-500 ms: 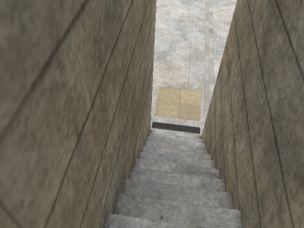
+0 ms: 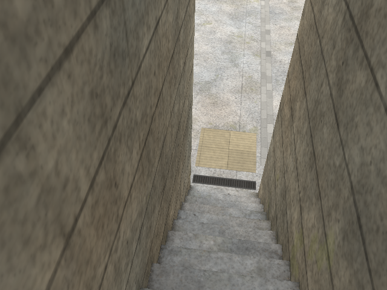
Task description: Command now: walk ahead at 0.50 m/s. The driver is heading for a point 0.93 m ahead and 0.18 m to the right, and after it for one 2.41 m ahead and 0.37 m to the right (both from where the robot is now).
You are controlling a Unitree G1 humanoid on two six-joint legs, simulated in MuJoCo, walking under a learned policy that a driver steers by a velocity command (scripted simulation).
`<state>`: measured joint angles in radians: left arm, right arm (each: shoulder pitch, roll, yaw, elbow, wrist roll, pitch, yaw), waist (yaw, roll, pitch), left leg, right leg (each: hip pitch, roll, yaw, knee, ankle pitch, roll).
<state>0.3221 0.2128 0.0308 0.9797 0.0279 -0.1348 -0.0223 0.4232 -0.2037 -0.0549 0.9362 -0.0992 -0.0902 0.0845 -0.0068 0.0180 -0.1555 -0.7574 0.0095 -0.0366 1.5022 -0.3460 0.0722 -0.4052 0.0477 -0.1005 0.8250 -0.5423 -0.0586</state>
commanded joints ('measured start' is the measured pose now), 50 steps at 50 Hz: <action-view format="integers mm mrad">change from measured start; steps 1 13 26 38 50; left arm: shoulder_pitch -80 170 28 -229 50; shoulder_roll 19 130 49 32 -3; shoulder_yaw -10 -18 -27 -73 -27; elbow -63 62 0 -41 64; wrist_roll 21 29 58 -3 114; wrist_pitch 14 38 66 115 31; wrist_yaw -11 -86 -29 -20 -79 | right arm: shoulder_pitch -57 257 129 308 62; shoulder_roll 8 -179 -32 -44 49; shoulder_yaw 15 -25 50 50 69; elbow -94 -85 57 135 -11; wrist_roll -12 -29 21 24 19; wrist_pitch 8 47 -46 36 -4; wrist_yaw -1 -18 -27 -65 -46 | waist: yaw -21 -120 23 -161 -87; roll -49 127 27 3 70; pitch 118 141 112 268 214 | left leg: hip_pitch -264 765 328 427 -552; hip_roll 60 119 270 271 198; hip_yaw -45 98 -255 -324 -154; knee -84 -1145 -939 -630 458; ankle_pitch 141 682 137 -226 282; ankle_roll -1 66 253 216 62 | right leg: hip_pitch -29 -222 -747 -292 69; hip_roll -254 -70 -249 -210 -428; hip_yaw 311 311 287 196 452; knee -167 910 484 -499 -390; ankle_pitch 499 -14 746 873 352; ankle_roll -206 -55 90 101 -262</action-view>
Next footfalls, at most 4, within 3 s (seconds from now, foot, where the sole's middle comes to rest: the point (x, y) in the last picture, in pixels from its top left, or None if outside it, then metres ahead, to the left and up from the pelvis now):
0.26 left None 0.20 0.08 -0.94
0.84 right None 0.40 -0.20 -1.14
1.38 left None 0.67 -0.02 -1.35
1.78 right None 0.87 -0.27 -1.55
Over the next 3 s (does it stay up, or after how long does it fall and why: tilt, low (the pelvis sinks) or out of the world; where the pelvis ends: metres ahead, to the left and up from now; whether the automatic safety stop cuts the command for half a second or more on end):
stays up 0.87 -0.19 -0.79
